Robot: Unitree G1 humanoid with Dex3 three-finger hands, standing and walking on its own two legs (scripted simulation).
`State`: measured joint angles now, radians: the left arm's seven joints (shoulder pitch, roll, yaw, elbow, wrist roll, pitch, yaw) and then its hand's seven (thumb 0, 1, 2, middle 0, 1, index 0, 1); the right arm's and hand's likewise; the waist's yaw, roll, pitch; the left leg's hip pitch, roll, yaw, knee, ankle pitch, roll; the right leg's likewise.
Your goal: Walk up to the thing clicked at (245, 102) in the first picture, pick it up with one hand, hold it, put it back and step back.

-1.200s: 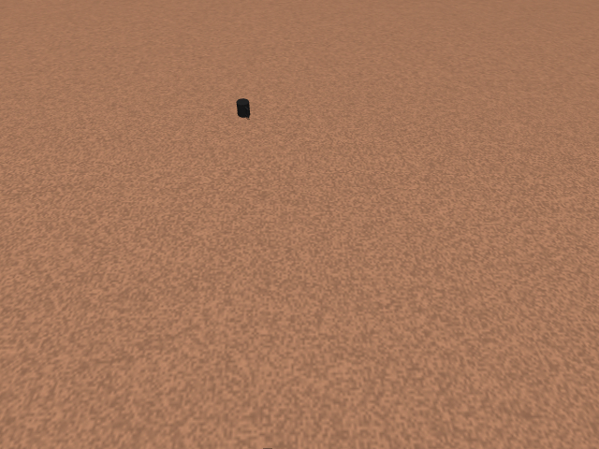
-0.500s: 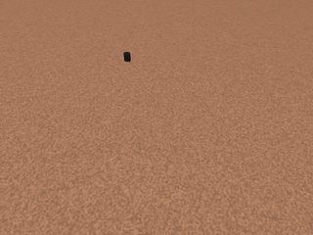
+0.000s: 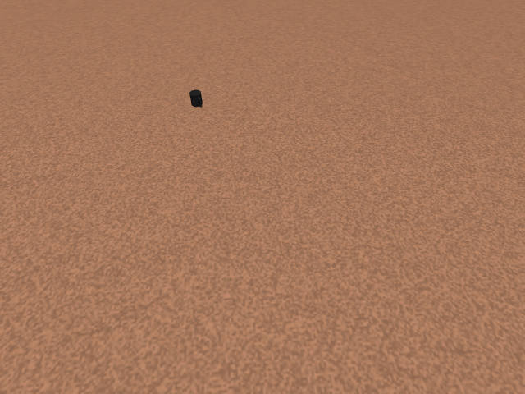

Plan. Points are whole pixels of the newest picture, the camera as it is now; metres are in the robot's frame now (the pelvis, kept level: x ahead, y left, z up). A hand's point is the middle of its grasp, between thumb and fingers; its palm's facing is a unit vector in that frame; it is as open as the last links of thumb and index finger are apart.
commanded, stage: walk up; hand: left
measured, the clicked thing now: (197, 99) +2.00 +0.54 -0.73
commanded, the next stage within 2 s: none
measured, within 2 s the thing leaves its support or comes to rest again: neither
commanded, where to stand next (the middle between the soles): +1.72 +0.89 m, yaw -80 degrees
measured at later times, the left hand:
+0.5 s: hand (79, 269) +0.37 +0.40 -0.12, palm faces -0.41 -0.77 -0.50, open 7.4 cm
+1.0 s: hand (124, 170) +0.72 +0.44 -0.18, palm faces -0.54 -0.64 -0.54, open 7.4 cm
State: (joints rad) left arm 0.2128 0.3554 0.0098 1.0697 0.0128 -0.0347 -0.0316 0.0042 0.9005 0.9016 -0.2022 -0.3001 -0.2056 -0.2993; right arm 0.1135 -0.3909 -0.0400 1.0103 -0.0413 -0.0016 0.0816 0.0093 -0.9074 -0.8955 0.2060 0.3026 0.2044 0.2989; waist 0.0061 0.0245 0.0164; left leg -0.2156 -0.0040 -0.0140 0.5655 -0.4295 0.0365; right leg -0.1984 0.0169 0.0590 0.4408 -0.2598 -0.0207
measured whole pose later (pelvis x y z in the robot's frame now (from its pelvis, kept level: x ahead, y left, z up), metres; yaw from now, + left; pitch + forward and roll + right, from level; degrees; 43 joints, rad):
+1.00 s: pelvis +0.49 +0.21 -0.05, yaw -36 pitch -1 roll -2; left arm 0.33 0.49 0.04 0.93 0.04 -0.07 0.05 0.01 0.89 0.90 -0.21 -0.30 -0.22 -0.30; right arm 0.17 -0.50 -0.12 0.67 -0.06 0.01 0.16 0.01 -0.91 -0.90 0.20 0.30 0.20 0.30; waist -0.02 0.05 0.02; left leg -0.56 0.11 -0.02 0.86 -0.31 -0.05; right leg -0.33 -0.19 0.13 0.84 -0.50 -0.03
